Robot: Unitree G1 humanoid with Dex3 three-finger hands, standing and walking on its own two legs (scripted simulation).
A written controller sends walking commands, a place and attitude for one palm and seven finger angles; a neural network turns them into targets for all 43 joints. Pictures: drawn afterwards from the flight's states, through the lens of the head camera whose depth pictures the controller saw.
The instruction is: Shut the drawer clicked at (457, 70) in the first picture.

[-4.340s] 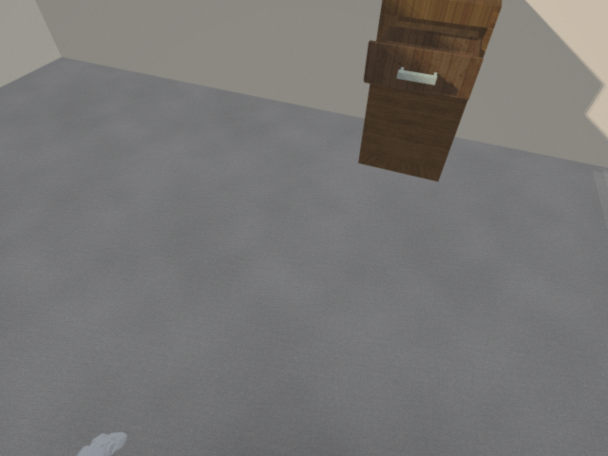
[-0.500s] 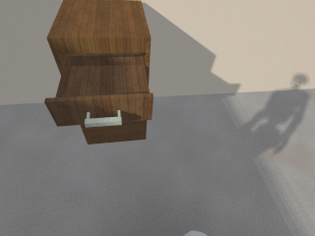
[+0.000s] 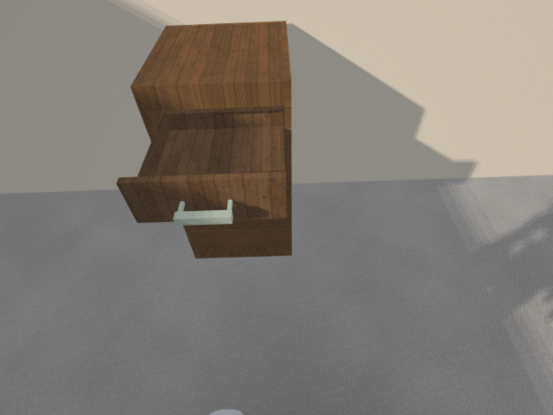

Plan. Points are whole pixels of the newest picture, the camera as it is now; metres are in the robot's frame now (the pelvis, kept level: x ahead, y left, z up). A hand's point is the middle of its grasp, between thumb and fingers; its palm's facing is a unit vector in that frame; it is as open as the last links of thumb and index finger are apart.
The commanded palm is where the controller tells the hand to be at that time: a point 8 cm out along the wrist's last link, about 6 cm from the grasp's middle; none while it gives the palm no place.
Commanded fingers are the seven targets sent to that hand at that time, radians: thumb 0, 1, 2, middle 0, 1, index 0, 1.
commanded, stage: take the last steps up to it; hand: left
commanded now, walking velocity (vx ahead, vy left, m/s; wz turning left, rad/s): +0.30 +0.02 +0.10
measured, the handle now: (204, 211) +0.57 +0.20 -0.10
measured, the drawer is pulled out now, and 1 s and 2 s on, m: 0.30 0.30 0.30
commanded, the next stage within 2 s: come to a stop and stand still in 1.00 s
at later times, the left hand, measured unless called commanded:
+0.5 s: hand out of the picture +0.05 +0.24 -0.18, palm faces +0.08 -0.99 -0.15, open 7.4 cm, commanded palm none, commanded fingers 0.00 0.90 0.90 -0.20 -0.30 -0.20 -0.30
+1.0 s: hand (189, 351) +0.27 +0.19 -0.17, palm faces +0.04 -0.98 -0.21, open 7.2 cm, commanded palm none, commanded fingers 0.00 0.90 0.90 -0.20 -0.30 -0.20 -0.30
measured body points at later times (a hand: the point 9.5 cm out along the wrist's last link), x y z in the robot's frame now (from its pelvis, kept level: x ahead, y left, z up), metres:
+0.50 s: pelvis +0.07 +0.06 +0.00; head +0.07 +0.08 +0.45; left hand +0.05 +0.29 -0.16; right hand +0.05 -0.17 -0.14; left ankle -0.02 +0.15 -0.74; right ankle +0.12 -0.08 -0.67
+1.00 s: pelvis +0.22 +0.00 +0.00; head +0.24 +0.00 +0.45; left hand +0.27 +0.24 -0.15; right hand +0.25 -0.23 -0.16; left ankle +0.26 +0.14 -0.69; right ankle +0.25 -0.07 -0.74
